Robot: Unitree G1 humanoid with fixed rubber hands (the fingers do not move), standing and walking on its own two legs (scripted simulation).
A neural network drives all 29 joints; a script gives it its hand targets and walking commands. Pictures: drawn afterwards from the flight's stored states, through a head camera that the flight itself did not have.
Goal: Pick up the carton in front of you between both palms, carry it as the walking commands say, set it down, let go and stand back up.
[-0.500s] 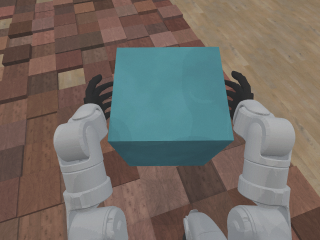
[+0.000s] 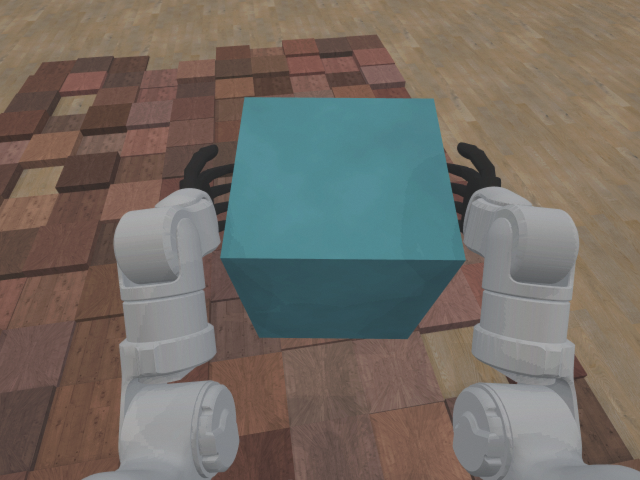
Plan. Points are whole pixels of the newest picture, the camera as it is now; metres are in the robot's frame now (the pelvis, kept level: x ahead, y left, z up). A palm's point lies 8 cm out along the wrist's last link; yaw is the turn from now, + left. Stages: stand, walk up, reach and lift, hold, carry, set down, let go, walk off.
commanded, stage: carry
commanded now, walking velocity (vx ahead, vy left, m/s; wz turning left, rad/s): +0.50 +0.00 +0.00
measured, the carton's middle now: (335, 232) +0.39 +0.02 +0.10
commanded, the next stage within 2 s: none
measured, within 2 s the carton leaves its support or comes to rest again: neither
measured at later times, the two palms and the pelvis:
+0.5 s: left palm (250, 132) +0.62 +0.16 +0.10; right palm (431, 131) +0.62 -0.14 +0.10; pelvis +0.34 +0.00 +0.00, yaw +1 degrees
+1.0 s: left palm (248, 51) +0.90 +0.20 +0.11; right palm (390, 54) +0.89 -0.10 +0.11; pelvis +0.65 +0.06 +0.02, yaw -1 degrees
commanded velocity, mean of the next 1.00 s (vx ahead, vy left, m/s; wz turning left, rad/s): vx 0.50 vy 0.00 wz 0.00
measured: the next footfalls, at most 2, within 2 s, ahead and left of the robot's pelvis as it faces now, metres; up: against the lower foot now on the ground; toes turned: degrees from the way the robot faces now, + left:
right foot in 0.44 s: +0.45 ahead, -0.07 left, +0.00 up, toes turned -7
left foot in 0.84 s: +0.74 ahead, +0.16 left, +0.01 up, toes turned +11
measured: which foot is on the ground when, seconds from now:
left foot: down 0.00-0.46, up 0.48-0.82, down 0.84-1.00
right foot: up 0.00-0.42, down 0.44-0.90, up 0.92-1.00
